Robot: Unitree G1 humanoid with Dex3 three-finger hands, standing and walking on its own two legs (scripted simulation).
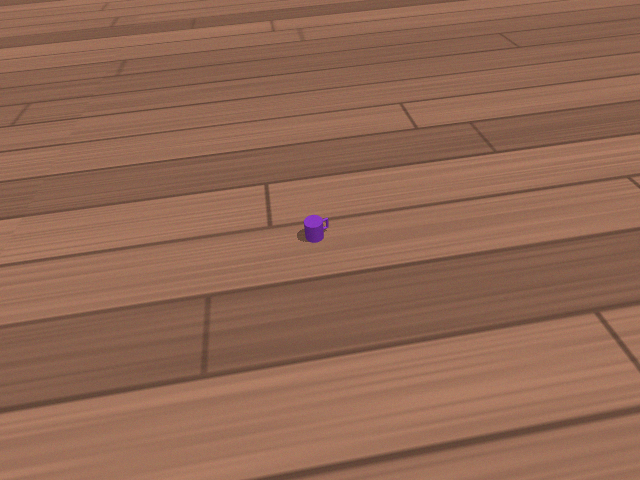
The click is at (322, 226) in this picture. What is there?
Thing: mug
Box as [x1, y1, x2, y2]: [304, 215, 328, 242]
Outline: 310,215 304,219 305,236 307,240 311,242 316,242 323,237 323,230 328,226 327,217 322,219 317,215
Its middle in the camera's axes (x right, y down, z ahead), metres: -0.02 -0.07 +1.76
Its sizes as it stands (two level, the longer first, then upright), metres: 0.119 0.085 0.094
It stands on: the floor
